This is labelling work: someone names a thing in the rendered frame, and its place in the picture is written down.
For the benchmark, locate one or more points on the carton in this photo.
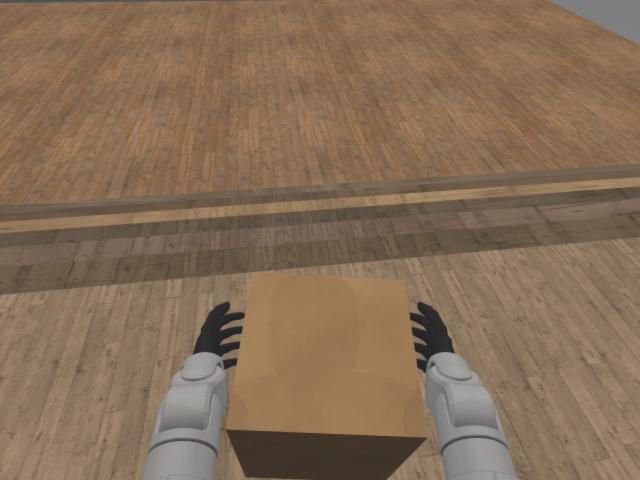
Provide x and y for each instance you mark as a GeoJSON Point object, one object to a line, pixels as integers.
{"type": "Point", "coordinates": [326, 385]}

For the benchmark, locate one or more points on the left robot hand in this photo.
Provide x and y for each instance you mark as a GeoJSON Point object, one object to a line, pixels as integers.
{"type": "Point", "coordinates": [211, 336]}

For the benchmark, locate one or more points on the left robot forearm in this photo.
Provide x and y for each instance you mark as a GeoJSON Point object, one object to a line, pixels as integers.
{"type": "Point", "coordinates": [185, 439]}

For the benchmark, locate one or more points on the right robot forearm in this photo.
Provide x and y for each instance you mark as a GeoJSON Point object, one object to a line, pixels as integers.
{"type": "Point", "coordinates": [471, 439]}

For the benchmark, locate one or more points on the right robot hand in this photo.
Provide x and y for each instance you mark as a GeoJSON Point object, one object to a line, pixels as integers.
{"type": "Point", "coordinates": [436, 337]}

